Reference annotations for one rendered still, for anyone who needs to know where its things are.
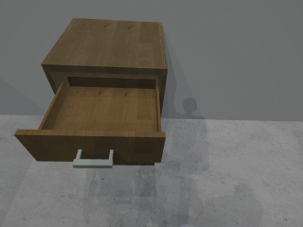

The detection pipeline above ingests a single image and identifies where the handle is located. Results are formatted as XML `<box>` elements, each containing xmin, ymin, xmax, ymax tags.
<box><xmin>72</xmin><ymin>149</ymin><xmax>114</xmax><ymax>168</ymax></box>

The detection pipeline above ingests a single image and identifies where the drawer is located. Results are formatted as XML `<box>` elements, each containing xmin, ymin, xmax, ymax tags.
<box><xmin>14</xmin><ymin>75</ymin><xmax>166</xmax><ymax>163</ymax></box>

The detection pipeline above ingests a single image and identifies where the cabinet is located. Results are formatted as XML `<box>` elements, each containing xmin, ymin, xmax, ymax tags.
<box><xmin>41</xmin><ymin>18</ymin><xmax>168</xmax><ymax>166</ymax></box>

